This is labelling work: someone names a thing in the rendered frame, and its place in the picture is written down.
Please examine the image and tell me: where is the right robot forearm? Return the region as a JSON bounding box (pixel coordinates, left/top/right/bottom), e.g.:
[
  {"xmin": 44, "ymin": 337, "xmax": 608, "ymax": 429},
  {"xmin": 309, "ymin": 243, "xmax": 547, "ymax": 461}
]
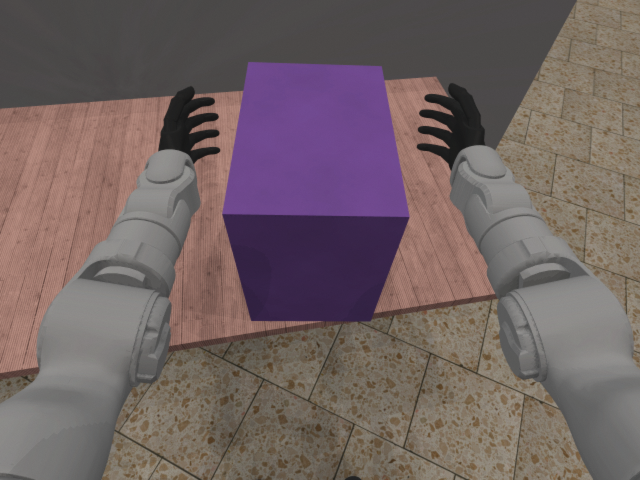
[{"xmin": 450, "ymin": 145, "xmax": 634, "ymax": 358}]

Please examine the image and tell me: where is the robot left hand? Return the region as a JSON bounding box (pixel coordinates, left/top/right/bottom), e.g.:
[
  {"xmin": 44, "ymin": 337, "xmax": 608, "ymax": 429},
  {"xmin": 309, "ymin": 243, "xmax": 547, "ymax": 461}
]
[{"xmin": 158, "ymin": 86, "xmax": 220, "ymax": 164}]

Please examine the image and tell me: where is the left robot forearm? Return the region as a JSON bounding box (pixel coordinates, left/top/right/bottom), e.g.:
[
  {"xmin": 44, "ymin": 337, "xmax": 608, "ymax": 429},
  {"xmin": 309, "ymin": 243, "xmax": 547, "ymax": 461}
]
[{"xmin": 36, "ymin": 149, "xmax": 201, "ymax": 370}]

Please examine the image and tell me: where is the right robot upper arm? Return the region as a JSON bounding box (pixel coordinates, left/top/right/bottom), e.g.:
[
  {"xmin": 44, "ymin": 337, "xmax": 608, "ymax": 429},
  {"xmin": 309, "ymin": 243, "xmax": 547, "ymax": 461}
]
[{"xmin": 497, "ymin": 275, "xmax": 640, "ymax": 480}]

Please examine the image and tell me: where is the table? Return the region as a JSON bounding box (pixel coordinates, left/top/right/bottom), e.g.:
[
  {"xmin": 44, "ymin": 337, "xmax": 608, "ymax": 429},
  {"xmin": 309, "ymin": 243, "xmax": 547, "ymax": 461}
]
[{"xmin": 0, "ymin": 77, "xmax": 498, "ymax": 379}]

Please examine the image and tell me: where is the carton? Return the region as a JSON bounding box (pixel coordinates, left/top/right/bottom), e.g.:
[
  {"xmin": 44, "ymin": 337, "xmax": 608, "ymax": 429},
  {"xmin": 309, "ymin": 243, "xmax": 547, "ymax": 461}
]
[{"xmin": 222, "ymin": 62, "xmax": 410, "ymax": 322}]

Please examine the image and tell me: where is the robot right hand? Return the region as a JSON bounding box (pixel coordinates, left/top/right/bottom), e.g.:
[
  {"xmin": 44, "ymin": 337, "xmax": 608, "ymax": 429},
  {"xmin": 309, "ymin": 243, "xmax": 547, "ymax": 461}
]
[{"xmin": 417, "ymin": 83, "xmax": 485, "ymax": 170}]

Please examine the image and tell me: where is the left robot upper arm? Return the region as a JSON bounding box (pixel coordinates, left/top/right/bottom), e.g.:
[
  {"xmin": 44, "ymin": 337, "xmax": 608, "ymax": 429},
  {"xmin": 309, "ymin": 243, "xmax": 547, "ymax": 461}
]
[{"xmin": 0, "ymin": 278, "xmax": 171, "ymax": 480}]

